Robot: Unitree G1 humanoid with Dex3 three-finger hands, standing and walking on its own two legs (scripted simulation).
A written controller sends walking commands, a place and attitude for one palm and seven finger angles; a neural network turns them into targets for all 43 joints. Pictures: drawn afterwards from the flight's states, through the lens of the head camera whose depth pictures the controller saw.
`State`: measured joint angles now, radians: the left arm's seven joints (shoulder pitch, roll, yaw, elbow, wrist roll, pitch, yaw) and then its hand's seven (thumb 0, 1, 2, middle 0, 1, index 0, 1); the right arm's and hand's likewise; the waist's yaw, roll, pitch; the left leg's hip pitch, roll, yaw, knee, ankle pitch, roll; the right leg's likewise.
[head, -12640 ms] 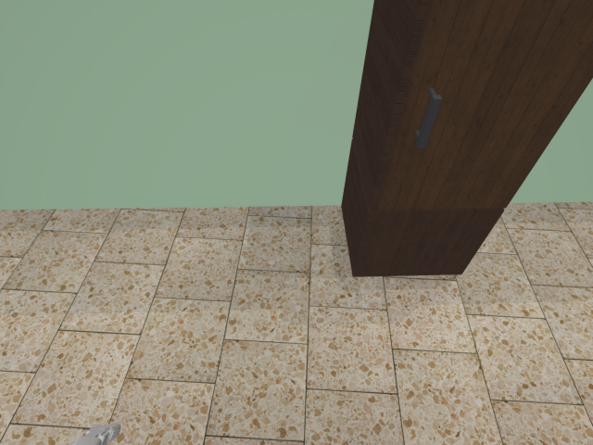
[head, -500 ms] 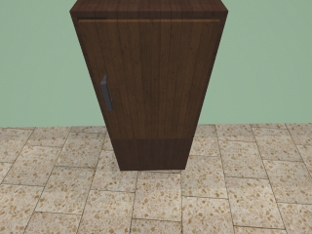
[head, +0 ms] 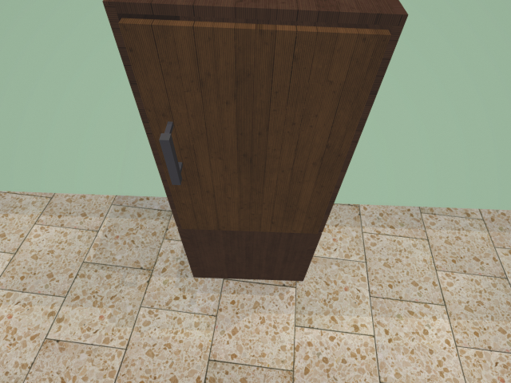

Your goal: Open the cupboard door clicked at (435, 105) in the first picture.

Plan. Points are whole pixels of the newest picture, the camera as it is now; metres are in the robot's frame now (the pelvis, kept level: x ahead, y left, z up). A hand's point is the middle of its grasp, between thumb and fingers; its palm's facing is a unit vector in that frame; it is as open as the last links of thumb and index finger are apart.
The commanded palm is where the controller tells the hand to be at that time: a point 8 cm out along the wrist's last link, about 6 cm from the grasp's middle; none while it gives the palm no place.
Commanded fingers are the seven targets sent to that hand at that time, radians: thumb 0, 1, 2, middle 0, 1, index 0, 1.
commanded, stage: come to a stop and stand still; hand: left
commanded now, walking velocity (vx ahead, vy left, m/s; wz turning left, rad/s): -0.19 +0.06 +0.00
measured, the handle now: (173, 154) +0.53 +0.21 +0.01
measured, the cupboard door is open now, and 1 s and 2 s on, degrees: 0 0 0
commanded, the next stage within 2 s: look again from close up in 0.72 s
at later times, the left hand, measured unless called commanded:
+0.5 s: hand out of the picture +0.03 +0.16 -0.18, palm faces +0.05 -0.98 -0.20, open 7.3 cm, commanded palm none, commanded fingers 0.00 0.90 0.90 -0.20 -0.30 -0.20 -0.30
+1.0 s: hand out of the picture -0.03 +0.18 -0.16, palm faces +0.00 -0.98 -0.22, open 7.4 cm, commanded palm none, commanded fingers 0.00 0.90 0.90 -0.20 -0.30 -0.20 -0.30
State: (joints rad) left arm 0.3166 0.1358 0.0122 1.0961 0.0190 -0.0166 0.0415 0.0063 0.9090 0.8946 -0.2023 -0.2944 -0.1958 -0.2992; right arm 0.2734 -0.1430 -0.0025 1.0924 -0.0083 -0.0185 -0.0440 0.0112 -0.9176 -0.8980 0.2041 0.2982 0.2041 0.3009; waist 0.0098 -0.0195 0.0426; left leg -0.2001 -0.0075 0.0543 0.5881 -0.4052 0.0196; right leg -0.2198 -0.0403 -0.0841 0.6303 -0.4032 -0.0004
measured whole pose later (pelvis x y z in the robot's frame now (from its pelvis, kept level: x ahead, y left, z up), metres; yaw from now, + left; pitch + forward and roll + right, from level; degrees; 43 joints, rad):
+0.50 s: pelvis -0.01 -0.02 +0.00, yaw +0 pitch -1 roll +0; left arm 0.23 0.18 0.02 1.00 0.02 0.02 0.04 0.01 0.92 0.89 -0.20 -0.29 -0.20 -0.30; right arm 0.18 -0.14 -0.02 1.02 -0.01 -0.01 -0.03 0.00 -0.92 -0.90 0.20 0.30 0.20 0.30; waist 0.02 -0.05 0.07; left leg -0.23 0.01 0.06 0.56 -0.30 0.00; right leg -0.28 -0.02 -0.08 0.60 -0.31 -0.03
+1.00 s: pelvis -0.02 +0.00 +0.01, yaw +0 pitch -1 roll +0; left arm 0.31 0.15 -0.02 1.10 0.02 -0.01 0.03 0.01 0.91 0.89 -0.20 -0.29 -0.20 -0.30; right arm 0.30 -0.17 0.01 1.05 -0.01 -0.01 -0.02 0.01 -0.92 -0.90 0.20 0.30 0.20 0.30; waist 0.00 0.03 0.03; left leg -0.20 0.00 0.07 0.51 -0.29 0.03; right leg -0.24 -0.03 -0.07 0.51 -0.25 0.00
